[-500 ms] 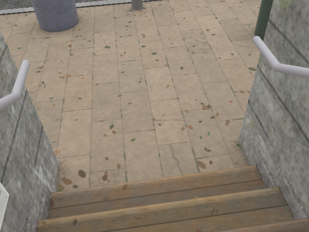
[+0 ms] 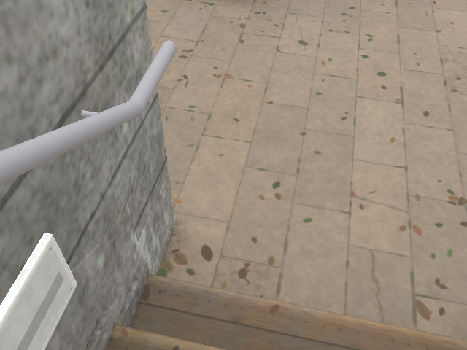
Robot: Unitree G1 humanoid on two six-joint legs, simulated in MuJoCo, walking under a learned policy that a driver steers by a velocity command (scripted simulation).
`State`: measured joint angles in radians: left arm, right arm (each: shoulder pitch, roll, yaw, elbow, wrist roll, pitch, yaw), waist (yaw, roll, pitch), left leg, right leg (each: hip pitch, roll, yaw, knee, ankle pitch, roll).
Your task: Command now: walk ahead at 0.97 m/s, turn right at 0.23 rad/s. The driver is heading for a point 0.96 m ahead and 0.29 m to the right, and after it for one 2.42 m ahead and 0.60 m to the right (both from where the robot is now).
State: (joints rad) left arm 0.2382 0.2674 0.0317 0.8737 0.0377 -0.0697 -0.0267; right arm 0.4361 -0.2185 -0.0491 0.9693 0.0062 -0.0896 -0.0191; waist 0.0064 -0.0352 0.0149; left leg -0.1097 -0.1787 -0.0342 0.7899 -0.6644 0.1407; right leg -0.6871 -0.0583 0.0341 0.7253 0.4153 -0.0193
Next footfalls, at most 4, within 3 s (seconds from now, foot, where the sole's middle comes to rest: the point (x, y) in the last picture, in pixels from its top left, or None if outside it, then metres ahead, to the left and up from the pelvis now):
0.12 right None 0.18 -0.04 -0.89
0.42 left None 0.55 0.09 -1.05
0.76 right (282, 325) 0.77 -0.18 -1.22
1.14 left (295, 250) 1.22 -0.29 -1.38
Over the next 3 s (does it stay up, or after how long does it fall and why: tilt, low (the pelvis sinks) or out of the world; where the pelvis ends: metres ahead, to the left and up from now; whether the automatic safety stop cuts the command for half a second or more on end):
stays up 2.54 -0.56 -0.62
